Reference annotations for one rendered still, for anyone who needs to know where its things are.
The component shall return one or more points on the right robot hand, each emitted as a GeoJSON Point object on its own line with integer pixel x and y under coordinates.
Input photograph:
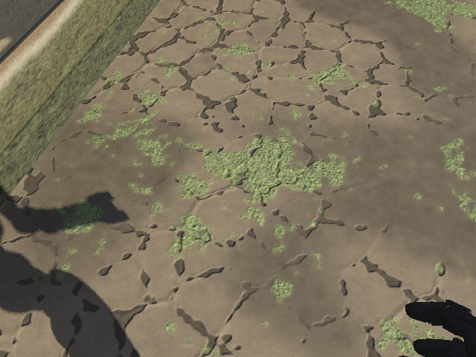
{"type": "Point", "coordinates": [455, 318]}

